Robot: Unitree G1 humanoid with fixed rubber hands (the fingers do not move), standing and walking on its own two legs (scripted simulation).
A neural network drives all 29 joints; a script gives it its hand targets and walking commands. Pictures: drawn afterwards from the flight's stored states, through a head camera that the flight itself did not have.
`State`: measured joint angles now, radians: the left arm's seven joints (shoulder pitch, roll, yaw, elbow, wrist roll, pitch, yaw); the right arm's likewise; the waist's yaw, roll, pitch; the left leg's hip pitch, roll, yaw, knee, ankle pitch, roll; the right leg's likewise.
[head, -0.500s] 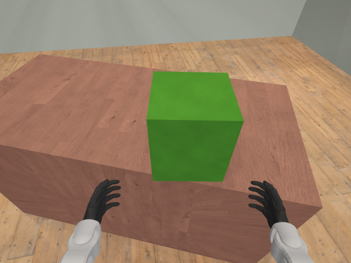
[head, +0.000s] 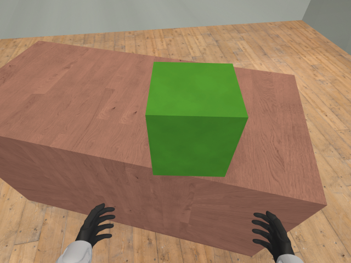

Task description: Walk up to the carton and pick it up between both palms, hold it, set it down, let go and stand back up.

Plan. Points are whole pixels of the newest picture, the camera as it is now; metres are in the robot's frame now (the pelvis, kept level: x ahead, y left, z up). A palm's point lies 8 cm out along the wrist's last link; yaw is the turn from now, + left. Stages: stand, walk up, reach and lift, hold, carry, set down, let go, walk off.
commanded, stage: set down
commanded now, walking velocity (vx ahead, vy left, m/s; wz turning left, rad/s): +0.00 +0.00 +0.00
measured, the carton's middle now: (190, 122) +0.46 +0.01 +0.04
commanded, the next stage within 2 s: let go in 1.06 s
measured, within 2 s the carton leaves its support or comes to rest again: neither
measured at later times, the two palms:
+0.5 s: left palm (87, 254) +0.14 +0.23 -0.07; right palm out of the picture +0.15 -0.20 -0.07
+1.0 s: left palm (97, 253) +0.15 +0.22 -0.10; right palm out of the picture +0.14 -0.21 -0.10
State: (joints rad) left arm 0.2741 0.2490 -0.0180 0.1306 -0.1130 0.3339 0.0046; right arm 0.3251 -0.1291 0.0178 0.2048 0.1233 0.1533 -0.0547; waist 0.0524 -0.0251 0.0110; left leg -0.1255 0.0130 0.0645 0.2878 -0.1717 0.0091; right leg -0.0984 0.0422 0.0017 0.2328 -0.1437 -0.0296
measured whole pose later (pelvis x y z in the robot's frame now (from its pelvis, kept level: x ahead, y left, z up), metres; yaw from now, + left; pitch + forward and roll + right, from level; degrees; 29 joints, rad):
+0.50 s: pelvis -0.01 +0.00 +0.00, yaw -1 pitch +1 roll +0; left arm 0.24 0.23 0.00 0.24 -0.04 0.47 0.01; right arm 0.28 -0.11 -0.02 0.37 0.09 0.19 -0.03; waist 0.05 -0.04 0.02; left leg -0.15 0.02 0.08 0.30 -0.17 0.01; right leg -0.13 0.05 0.01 0.26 -0.15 -0.03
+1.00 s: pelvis -0.02 +0.00 -0.01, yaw -1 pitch +2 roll +0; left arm 0.02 0.16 0.04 0.46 0.03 0.61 0.01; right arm 0.07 -0.11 -0.05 0.62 0.02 0.26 0.00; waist 0.02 -0.03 0.05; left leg -0.25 0.02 0.07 0.41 -0.19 0.01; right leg -0.24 0.04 0.01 0.38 -0.18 -0.03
